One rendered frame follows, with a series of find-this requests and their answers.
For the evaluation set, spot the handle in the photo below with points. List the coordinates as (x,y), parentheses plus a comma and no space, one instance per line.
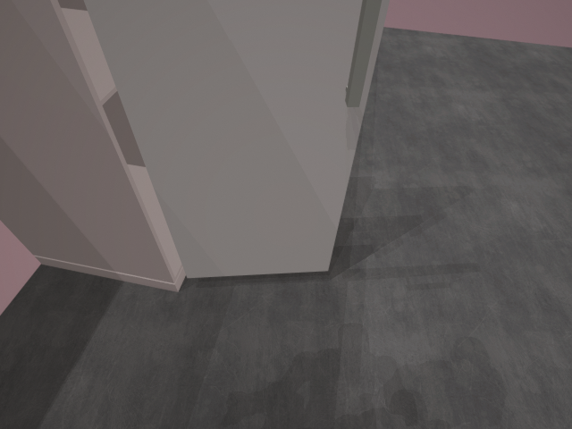
(364,40)

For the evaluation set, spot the fridge door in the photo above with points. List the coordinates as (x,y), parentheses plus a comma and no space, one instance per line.
(238,109)

